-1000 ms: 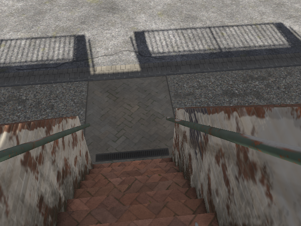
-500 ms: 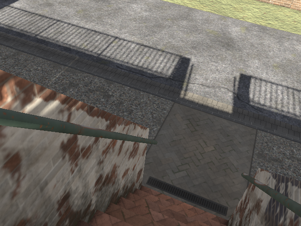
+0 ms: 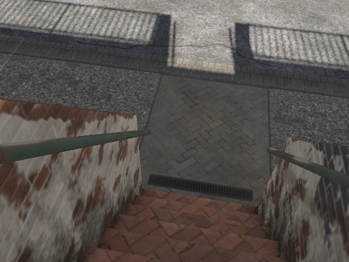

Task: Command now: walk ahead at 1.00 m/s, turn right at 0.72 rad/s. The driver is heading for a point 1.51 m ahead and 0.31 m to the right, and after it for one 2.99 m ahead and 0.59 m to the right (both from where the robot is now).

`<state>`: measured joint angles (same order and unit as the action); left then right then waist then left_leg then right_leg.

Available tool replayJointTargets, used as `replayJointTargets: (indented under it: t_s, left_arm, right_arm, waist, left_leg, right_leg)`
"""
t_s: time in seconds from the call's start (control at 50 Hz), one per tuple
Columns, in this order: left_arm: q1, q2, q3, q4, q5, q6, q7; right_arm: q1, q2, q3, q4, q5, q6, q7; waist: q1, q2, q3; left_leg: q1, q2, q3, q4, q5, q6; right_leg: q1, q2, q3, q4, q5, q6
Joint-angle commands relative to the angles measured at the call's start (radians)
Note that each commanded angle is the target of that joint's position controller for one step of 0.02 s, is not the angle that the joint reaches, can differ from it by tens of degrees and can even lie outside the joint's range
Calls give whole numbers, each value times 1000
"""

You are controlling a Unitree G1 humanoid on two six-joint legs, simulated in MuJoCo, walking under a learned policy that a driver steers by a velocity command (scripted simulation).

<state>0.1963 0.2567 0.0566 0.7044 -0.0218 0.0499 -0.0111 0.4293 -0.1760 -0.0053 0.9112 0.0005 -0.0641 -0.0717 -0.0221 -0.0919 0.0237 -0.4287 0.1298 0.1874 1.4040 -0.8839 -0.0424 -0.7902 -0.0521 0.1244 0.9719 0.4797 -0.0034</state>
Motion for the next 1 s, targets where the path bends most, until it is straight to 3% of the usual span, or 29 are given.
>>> replayJointTargets:
  t_s: [0.02,0.04,0.08,0.1,0.12,0.18,0.2,0.24,0.28,0.34,0.42,0.44,0.46,0.48,0.54,0.56,0.6,0.64,0.7,0.74,0.8,0.84,0.86,0.88,0.92,0.94,0.96,0.98,1.0]
  left_arm:
    - [225,75,29,1,12,16,-7]
    - [323,114,46,56,8,10,0]
    - [672,182,87,172,60,-18,-3]
    - [629,119,63,220,30,-40,-23]
    - [508,125,20,166,36,-70,-40]
    - [351,137,55,142,23,-82,-21]
    - [296,110,45,100,24,-104,-27]
    - [86,-58,-6,20,-16,-78,52]
    - [68,58,17,30,-32,-101,80]
    - [224,6,9,119,-42,-68,138]
    - [-50,6,12,52,-3,-63,79]
    - [-71,-51,-7,17,-22,-70,57]
    - [59,-199,-46,-2,28,-76,35]
    - [186,-184,-61,-29,22,-87,34]
    - [79,-57,-30,-6,-19,-60,51]
    - [2,-170,-70,-88,-51,-55,50]
    - [-37,-107,-80,-85,0,-25,44]
    - [18,-58,-59,-52,7,-27,33]
    - [-238,4,-49,-164,-19,-50,4]
    - [-329,-23,-58,-203,1,-71,-38]
    - [-152,77,0,-154,-41,-56,-64]
    - [211,183,58,-5,1,-45,-42]
    - [397,182,68,42,44,-52,-34]
    - [620,140,73,135,57,-67,-23]
    - [617,90,3,179,52,-112,-44]
    - [579,191,40,216,21,-132,-60]
    - [489,132,34,223,25,-133,-70]
    - [382,-63,-39,180,44,-136,-88]
    - [262,14,-36,179,64,-114,-56]
  right_arm:
    - [-286,-241,-67,-126,16,-20,8]
    - [-335,-222,-71,-140,18,-23,15]
    - [-452,-204,-86,-175,49,-4,15]
    - [-451,-98,-69,-190,0,7,-7]
    - [-351,-8,-38,-331,-34,-25,-23]
    - [-383,28,-14,-354,14,-66,-1]
    - [-353,-11,-26,-357,46,-53,18]
    - [-416,-56,-32,-381,-6,-7,28]
    - [-244,-120,-68,-320,2,-42,80]
    - [-444,-24,-41,-443,-9,-10,84]
    - [77,-209,-125,-261,-32,-3,106]
    - [277,-203,-114,-216,-44,5,94]
    - [274,-80,-55,-161,-52,-6,137]
    - [160,-117,-42,-165,-8,4,155]
    - [95,-32,-21,-117,-7,-4,183]
    - [12,-132,-40,-108,-35,-20,151]
    - [-73,-51,-9,-117,-56,-6,61]
    - [-137,-237,-54,-124,-33,1,43]
    - [23,-129,-30,-94,7,-6,21]
    - [71,-71,-25,-82,17,19,-6]
    - [15,-180,-72,-55,6,47,-1]
    - [-30,-164,-78,-32,-10,37,47]
    - [-68,-150,-78,-62,33,21,59]
    - [-58,-117,-90,-14,49,5,64]
    - [74,23,-55,-108,29,5,52]
    - [111,37,-42,-151,42,21,37]
    - [15,16,-38,-187,59,43,20]
    - [-25,-12,-52,-147,73,52,13]
    - [-11,40,-38,-195,76,91,18]
  waist:
    - [161,328,-43]
    - [191,351,-58]
    - [415,40,-76]
    - [385,-282,159]
    - [159,-555,129]
    - [21,138,-76]
    - [-36,192,-91]
    - [-65,272,-74]
    - [-103,141,-173]
    - [71,156,-26]
    - [-187,-86,-106]
    - [-294,111,-59]
    - [-167,525,-77]
    - [-33,669,-72]
    - [54,-62,27]
    - [118,194,83]
    - [135,-38,146]
    - [164,-64,92]
    - [11,153,140]
    - [-70,98,117]
    - [-76,339,25]
    - [81,320,-117]
    - [193,241,-115]
    - [332,-78,-26]
    - [136,-355,-61]
    - [84,-199,-116]
    - [57,-24,-76]
    - [40,180,-12]
    - [-56,34,48]
  left_leg:
    - [-134,249,-186,-206,506,67]
    - [-134,272,-173,-47,625,30]
    - [-234,61,31,849,871,-57]
    - [-569,-122,31,1248,42,-23]
    - [-828,-153,-143,1104,-53,-6]
    - [-908,-9,-338,586,236,30]
    - [-882,4,-409,326,494,2]
    - [-340,-66,-339,-259,987,-54]
    - [-7,-134,-329,-325,1448,4]
    - [93,-131,-311,-1018,1563,-31]
    - [441,-29,-351,-813,1468,54]
    - [604,72,-342,-1095,1564,95]
    - [886,141,-438,-596,1995,203]
    - [895,190,-558,-526,2045,306]
    - [280,138,-520,-713,1171,270]
    - [64,245,-822,-792,997,318]
    - [-282,120,-719,-785,761,268]
    - [-365,96,-717,-733,642,265]
    - [88,24,-713,-539,459,232]
    - [111,-52,-576,-468,322,211]
    - [143,-32,-561,-381,424,212]
    - [10,-91,-428,3,718,178]
    - [-27,-175,-400,264,912,130]
    - [-298,-318,-321,788,293,69]
    - [-742,-310,-467,848,-2,94]
    - [-794,-251,-458,758,130,107]
    - [-782,-163,-409,573,354,140]
    - [-675,-147,-412,557,545,182]
    - [-628,-112,-420,389,590,130]
  right_leg:
    - [314,-31,-119,28,-9,-57]
    - [379,-56,-137,43,-36,-80]
    - [827,35,-214,-450,-135,-240]
    - [807,-1,-102,-587,68,-273]
    - [855,69,111,-252,590,-268]
    - [733,-146,568,-272,-256,-382]
    - [641,-179,690,-246,-300,-395]
    - [168,35,484,-114,-340,-317]
    - [112,131,418,-7,-402,-282]
    - [250,223,243,92,-883,-210]
    - [164,214,427,606,-402,-225]
    - [47,317,244,1175,-414,-140]
    - [-468,455,223,1567,-1458,-112]
    - [-662,350,225,1578,-1499,-104]
    - [-512,149,120,1171,-988,-128]
    - [-528,60,180,994,-907,-90]
    - [-206,17,129,550,-427,0]
    - [29,-9,21,551,-269,13]
    - [-347,-44,93,215,-158,-3]
    - [-141,-46,24,-218,168,19]
    - [265,-139,32,-498,143,-21]
    - [730,-51,-144,-344,42,-28]
    - [846,-61,-118,-540,-43,-46]
    - [1056,-123,-121,-637,-103,-123]
    - [1162,-234,-25,-138,405,-123]
    - [1058,-378,242,-226,-182,-249]
    - [797,-424,341,-388,-775,-277]
    - [600,-275,118,-276,-649,-141]
    - [352,-436,296,-386,-643,-210]
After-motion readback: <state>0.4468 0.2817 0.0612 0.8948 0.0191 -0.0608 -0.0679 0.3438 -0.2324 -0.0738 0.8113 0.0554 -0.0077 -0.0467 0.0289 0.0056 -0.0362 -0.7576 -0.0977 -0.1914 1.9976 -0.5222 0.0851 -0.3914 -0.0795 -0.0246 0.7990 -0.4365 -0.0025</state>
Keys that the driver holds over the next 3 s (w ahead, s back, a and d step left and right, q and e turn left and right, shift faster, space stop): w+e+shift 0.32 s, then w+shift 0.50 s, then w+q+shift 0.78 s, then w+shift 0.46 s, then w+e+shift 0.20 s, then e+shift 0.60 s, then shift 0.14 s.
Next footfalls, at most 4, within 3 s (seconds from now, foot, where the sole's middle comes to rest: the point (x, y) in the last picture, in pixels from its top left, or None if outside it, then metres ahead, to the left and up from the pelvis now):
0.08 right None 0.11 -0.13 -0.87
0.44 left None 0.38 0.07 -1.11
0.88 right None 0.52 -0.39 -1.35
1.34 left None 0.79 -0.20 -1.59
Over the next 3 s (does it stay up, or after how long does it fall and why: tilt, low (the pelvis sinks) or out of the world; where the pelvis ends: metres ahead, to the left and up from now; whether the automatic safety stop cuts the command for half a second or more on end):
stays up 1.61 -0.20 -1.75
